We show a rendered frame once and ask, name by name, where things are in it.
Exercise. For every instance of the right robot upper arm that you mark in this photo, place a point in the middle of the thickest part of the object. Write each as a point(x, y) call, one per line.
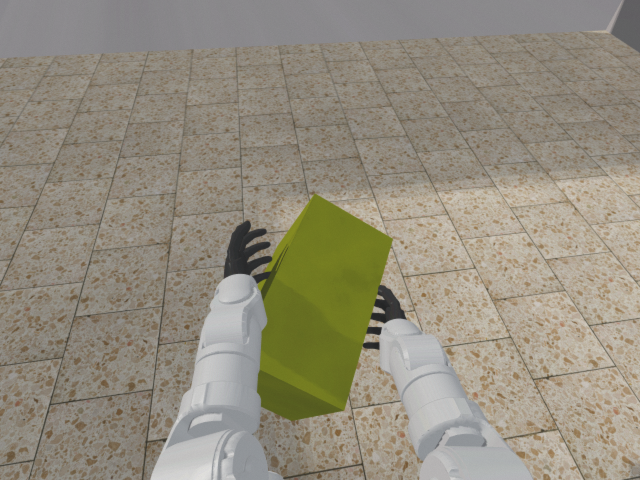
point(473, 463)

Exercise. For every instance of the left robot forearm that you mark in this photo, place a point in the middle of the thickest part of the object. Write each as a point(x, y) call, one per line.
point(223, 393)

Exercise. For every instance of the carton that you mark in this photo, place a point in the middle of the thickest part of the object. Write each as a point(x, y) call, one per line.
point(318, 300)

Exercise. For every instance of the robot left hand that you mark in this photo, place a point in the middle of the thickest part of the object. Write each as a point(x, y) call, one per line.
point(238, 255)

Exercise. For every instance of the left robot upper arm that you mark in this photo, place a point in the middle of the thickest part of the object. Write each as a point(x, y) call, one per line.
point(232, 454)

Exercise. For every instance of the right robot forearm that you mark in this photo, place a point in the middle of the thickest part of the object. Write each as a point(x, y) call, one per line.
point(439, 411)

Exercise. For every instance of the robot right hand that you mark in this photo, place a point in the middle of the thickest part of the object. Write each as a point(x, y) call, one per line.
point(392, 309)

